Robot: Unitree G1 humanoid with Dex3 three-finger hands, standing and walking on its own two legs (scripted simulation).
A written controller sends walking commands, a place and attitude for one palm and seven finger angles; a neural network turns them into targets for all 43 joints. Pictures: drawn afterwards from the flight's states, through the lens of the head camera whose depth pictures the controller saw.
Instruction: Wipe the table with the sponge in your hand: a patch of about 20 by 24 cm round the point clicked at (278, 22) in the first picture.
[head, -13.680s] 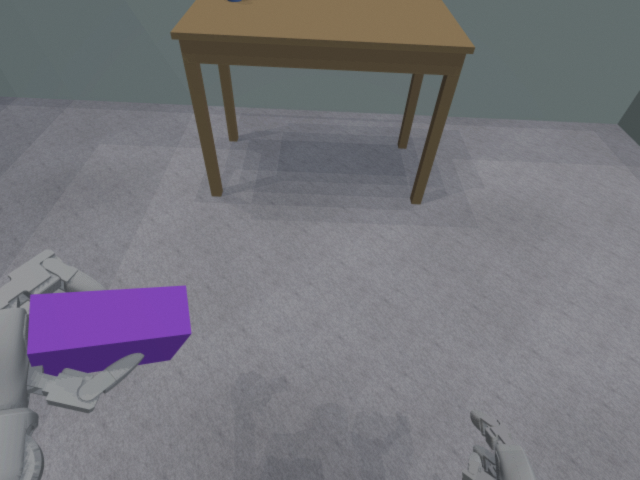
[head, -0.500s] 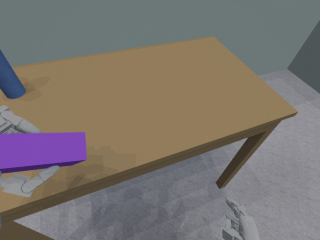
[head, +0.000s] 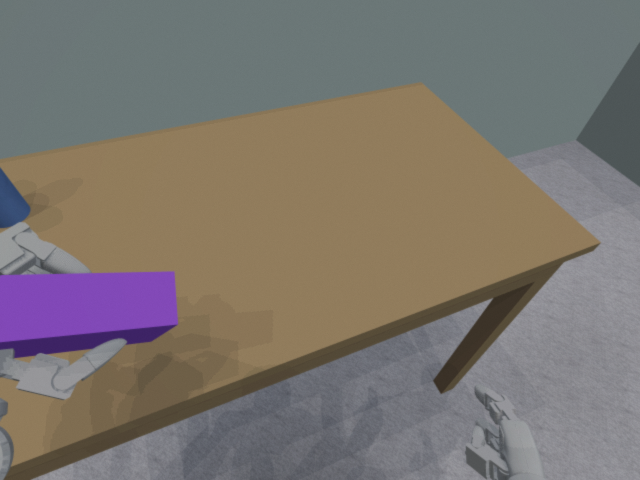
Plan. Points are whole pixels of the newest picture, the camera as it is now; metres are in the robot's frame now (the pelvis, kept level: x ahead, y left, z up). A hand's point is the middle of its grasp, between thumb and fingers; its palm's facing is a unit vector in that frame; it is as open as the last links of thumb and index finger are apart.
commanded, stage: come to a stop and stand still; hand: left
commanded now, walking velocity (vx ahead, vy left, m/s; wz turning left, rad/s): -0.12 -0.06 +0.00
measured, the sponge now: (115, 313) +0.23 +0.21 +0.15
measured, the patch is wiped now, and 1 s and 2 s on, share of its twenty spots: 0.00 0.00 0.00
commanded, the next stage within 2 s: look again from close up in 1.06 s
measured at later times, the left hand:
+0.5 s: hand (43, 314) +0.22 +0.26 +0.17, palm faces +0.34 -0.87 -0.35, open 9.3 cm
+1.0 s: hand out of the picture +0.19 +0.31 +0.17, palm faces +0.41 -0.83 -0.38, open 9.3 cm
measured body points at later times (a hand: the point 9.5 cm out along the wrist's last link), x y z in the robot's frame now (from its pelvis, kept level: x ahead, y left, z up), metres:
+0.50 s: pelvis -0.01 +0.02 +0.00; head +0.00 +0.04 +0.45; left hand +0.19 +0.30 +0.19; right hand +0.14 -0.23 -0.07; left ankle +0.02 +0.12 -0.73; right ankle -0.01 -0.08 -0.73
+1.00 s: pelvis -0.03 +0.05 +0.00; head -0.02 +0.07 +0.45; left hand +0.17 +0.35 +0.19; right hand +0.17 -0.14 -0.06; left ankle +0.02 +0.12 -0.74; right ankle -0.01 -0.08 -0.73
